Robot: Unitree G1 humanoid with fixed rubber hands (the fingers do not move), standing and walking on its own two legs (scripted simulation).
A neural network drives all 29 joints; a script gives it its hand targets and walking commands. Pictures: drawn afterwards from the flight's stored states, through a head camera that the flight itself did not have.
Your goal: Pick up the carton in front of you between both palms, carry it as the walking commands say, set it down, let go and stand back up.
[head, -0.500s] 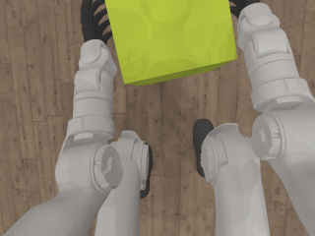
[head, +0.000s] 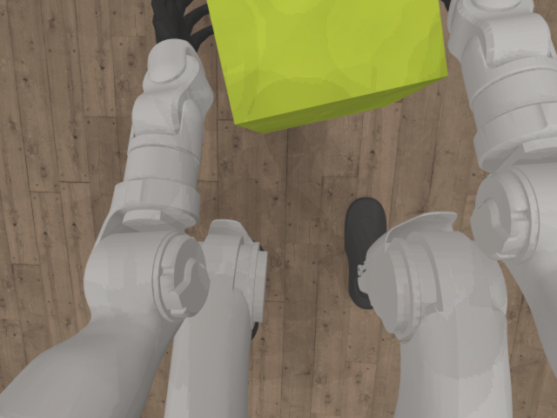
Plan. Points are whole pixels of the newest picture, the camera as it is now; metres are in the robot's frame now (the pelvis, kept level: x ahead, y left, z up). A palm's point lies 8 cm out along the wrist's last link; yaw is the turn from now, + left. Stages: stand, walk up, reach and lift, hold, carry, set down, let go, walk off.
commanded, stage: set down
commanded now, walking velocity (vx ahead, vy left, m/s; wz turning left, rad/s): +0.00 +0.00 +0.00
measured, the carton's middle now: (314, 35) +0.53 -0.07 -0.25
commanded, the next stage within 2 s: none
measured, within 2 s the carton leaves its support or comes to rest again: neither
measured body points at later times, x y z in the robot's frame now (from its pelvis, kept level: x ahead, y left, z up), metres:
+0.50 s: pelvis -0.01 +0.00 -0.01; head +0.35 -0.06 +0.24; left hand +0.54 +0.09 -0.17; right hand +0.55 -0.22 -0.18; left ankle +0.09 +0.11 -0.34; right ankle +0.14 -0.12 -0.34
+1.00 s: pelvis -0.01 -0.01 -0.01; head +0.37 -0.05 +0.22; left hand +0.54 +0.12 -0.19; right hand +0.55 -0.27 -0.20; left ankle +0.09 +0.11 -0.34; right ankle +0.14 -0.12 -0.34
